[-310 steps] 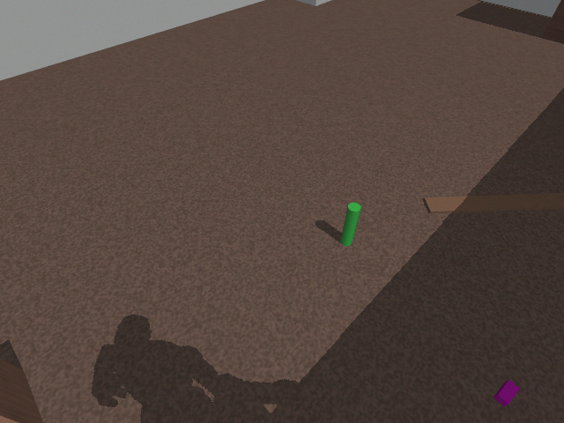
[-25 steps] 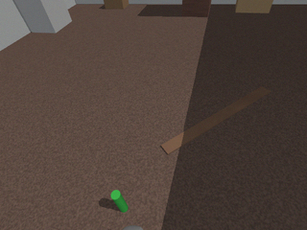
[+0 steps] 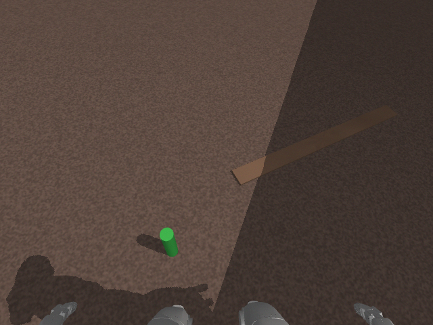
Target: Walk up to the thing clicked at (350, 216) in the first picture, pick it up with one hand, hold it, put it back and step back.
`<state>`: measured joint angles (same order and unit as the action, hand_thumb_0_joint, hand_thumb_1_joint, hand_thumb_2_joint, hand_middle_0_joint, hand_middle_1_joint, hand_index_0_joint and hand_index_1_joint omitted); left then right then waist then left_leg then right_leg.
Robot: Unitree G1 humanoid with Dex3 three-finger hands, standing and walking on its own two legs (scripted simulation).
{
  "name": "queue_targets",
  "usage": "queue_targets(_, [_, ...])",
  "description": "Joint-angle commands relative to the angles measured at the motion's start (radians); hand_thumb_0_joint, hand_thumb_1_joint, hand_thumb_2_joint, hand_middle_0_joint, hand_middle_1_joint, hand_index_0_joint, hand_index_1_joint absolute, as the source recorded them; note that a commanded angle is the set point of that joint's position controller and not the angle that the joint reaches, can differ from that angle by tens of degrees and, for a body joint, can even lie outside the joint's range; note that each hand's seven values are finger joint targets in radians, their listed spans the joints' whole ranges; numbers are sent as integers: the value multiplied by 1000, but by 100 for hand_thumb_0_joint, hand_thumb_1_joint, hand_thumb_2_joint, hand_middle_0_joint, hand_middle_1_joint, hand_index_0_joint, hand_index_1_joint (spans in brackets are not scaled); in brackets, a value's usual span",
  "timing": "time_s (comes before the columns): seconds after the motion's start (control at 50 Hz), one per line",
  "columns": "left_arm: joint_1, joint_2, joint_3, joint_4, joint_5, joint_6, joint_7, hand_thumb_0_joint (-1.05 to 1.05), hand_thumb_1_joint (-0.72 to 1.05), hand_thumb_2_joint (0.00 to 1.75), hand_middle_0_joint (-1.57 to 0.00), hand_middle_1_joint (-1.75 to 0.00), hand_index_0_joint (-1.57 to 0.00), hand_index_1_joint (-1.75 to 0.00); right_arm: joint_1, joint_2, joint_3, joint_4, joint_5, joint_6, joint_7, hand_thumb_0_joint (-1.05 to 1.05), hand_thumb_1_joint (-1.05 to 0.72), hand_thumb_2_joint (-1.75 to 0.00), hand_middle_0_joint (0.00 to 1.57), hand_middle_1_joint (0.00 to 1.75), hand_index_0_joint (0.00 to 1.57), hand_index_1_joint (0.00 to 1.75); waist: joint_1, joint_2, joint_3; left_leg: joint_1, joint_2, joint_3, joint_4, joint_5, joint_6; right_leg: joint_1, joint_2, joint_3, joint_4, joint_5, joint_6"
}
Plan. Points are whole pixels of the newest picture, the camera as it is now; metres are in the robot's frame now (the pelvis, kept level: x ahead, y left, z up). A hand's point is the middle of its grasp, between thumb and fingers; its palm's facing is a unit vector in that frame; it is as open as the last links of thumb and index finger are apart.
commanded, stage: walk up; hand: left
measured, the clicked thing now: (169, 243) +0.43 +0.18 -0.64
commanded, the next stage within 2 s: stand in 0.60 s
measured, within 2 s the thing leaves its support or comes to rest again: neither
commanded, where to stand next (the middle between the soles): +0.09 -0.01 m, yaw -3 degrees
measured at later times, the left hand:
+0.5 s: hand out of the picture +0.08 +0.22 -0.13, palm faces -0.03 -0.94 -0.35, open 7.4 cm
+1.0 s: hand out of the picture +0.11 +0.23 -0.12, palm faces -0.04 -0.94 -0.34, open 7.4 cm
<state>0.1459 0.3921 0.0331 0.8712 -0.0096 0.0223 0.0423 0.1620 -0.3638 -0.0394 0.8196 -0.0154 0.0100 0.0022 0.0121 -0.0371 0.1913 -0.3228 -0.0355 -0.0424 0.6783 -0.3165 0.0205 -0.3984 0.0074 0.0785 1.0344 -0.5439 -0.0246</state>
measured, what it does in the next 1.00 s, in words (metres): steps on the spot: right foot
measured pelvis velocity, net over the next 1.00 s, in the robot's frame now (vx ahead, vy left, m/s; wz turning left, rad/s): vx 0.00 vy -0.02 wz -0.04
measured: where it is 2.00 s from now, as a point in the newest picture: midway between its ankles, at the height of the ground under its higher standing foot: outside the picture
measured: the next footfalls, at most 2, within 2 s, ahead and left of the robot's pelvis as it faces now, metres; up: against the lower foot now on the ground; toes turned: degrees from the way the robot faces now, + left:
right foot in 0.16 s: +0.01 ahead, -0.14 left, +0.00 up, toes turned -3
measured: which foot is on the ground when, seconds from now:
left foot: down 0.00-1.00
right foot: up 0.00-0.14, down 0.16-1.00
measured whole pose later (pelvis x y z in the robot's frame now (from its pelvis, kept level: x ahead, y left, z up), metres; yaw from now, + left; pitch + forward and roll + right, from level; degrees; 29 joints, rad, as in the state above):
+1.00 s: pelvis +0.00 -0.02 +0.03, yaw -2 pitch -3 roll +0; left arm 0.06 0.35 0.01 1.12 0.00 -0.01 -0.01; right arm 0.08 -0.35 0.02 1.11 -0.01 -0.03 0.00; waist 0.00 0.01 0.07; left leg -0.14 0.01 -0.03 0.35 -0.16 -0.02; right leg -0.06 0.01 0.01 0.34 -0.22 0.00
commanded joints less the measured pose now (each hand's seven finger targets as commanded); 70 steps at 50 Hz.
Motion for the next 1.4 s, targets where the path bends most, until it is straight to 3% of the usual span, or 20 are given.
queue_targets(0.0, [34,193,55,-37,18,-21,-14,0,90,90,-20,-30,-20,-30,74,-266,-76,-29,3,-48,-26,0,-90,-90,20,30,20,30,-36,160,-258,277,262,-289,-193,409,168,-25,-35,5,-174,40,11])
queue_targets(0.08, [48,195,63,-10,32,-25,-29,0,90,90,-20,-30,-20,-30,47,-292,-75,-31,-7,-59,-26,0,-90,-90,20,30,20,30,-22,181,-192,150,307,-314,-231,276,191,69,-29,-36,-307,7,-4])
queue_targets(0.14, [99,167,63,28,36,-35,-39,0,90,90,-20,-30,-20,-30,-29,-273,-57,-34,0,-59,-22,0,-90,-90,20,30,20,30,30,178,-160,-16,242,-211,-201,153,123,257,-16,-64,-547,185,-32])
queue_targets(0.16, [107,188,68,33,43,-46,-38,0,90,90,-20,-30,-20,-30,-40,-233,-43,-35,11,-57,-20,0,-90,-90,20,30,20,30,41,114,-183,-66,197,-163,-139,170,72,328,-66,34,-617,242,-53])
queue_targets(0.18, [86,241,75,26,47,-56,-39,0,90,90,-20,-30,-20,-30,-55,-197,-33,-40,21,-54,-17,0,-90,-90,20,30,20,30,27,-23,-163,-108,85,-71,-34,60,19,275,-168,220,-680,201,-111])
queue_targets(0.2, [34,270,75,16,40,-54,-46,0,90,90,-20,-30,-20,-30,-64,-200,-34,-23,18,-51,-19,0,-90,-90,20,30,20,30,11,-66,-121,-48,8,26,23,-125,2,141,-270,316,-730,57,-181])
queue_targets(0.22, [-24,269,70,-4,41,-51,-55,0,90,90,-20,-30,-20,-30,-22,-217,-43,9,12,-55,-19,0,-90,-90,20,30,20,30,-17,-64,-97,64,29,26,39,-160,0,36,-292,315,-717,26,-195])
queue_targets(0.24, [-49,236,61,-16,37,-48,-58,0,90,90,-20,-30,-20,-30,17,-219,-42,27,11,-65,-17,0,-90,-90,20,30,20,30,-40,-36,-102,128,39,5,-68,-133,6,15,-250,231,-674,98,-160])
queue_targets(0.28, [-87,197,53,-16,29,-44,-59,0,90,90,-20,-30,-20,-30,50,-227,-45,61,11,-80,-17,0,-90,-90,20,30,20,30,-58,-25,-129,198,95,-98,-206,94,41,16,-136,74,-586,267,-63])
queue_targets(0.32, [-29,187,51,9,26,-42,-64,0,90,90,-20,-30,-20,-30,28,-258,-43,57,7,-88,-21,0,-90,-90,20,30,20,30,-14,3,-168,176,205,-249,-259,77,109,66,-73,25,-508,301,-27])
queue_targets(0.36, [11,200,56,26,31,-38,-67,0,90,90,-20,-30,-20,-30,-18,-267,-39,54,5,-82,-20,0,-90,-90,20,30,20,30,13,-12,-125,61,184,-208,-248,-62,100,122,-77,50,-591,130,-45])
queue_targets(0.4, [-10,214,60,33,31,-45,-65,0,90,90,-20,-30,-20,-30,-19,-223,-26,69,7,-76,-17,0,-90,-90,20,30,20,30,3,-41,-112,20,96,-73,-196,13,40,194,-127,118,-682,170,-73])
queue_targets(0.44, [-32,228,58,27,26,-45,-63,0,90,90,-20,-30,-20,-30,-2,-211,-19,92,6,-78,-19,0,-90,-90,20,30,20,30,-8,-21,-130,80,52,-15,-174,65,8,165,-179,149,-696,244,-96])
queue_targets(0.54, [-49,207,54,45,16,-38,-56,0,90,90,-20,-30,-20,-30,11,-227,-20,122,8,-80,-26,0,-90,-90,20,30,20,30,-4,-4,-180,164,115,-63,-193,290,33,195,-115,43,-649,418,-47])
queue_targets(0.58, [-57,182,32,80,-2,-47,-49,0,90,90,-20,-30,-20,-30,-50,-201,-8,137,11,-66,-21,0,-90,-90,20,30,20,30,-3,41,-178,163,122,-77,-226,324,17,223,-142,83,-698,488,-33])
queue_targets(0.72, [-96,181,25,138,2,-56,-39,0,90,90,-20,-30,-20,-30,-62,-213,4,194,15,-53,-18,0,-90,-90,20,30,20,30,-14,34,-229,204,150,-79,-298,390,3,336,-123,31,-708,588,-6])
queue_targets(0.94, [-128,171,17,200,8,-56,-41,0,90,90,-20,-30,-20,-30,-122,-209,9,243,11,-53,-12,0,-90,-90,20,30,20,30,-13,39,-195,218,159,-83,-384,269,-6,293,-118,23,-779,424,7])
queue_targets(1.08, [-123,170,15,214,10,-59,-41,0,90,90,-20,-30,-20,-30,-135,-203,7,259,9,-57,-10,0,-90,-90,20,30,20,30,-12,43,-232,243,168,-81,-391,329,0,316,-127,20,-775,478,9])
queue_targets(1.2, [-108,170,13,227,15,-54,-40,0,90,90,-20,-30,-20,-30,-141,-203,3,269,7,-50,-9,0,-90,-90,20,30,20,30,-14,45,-200,215,162,-88,-420,198,1,280,-123,18,-787,384,11])
queue_targets(1.38, [-80,170,8,228,14,-56,-39,0,90,90,-20,-30,-20,-30,-127,-204,1,279,7,-49,-5,0,-90,-90,20,30,20,30,-15,54,-208,220,157,-88,-411,225,5,274,-131,21,-787,399,8])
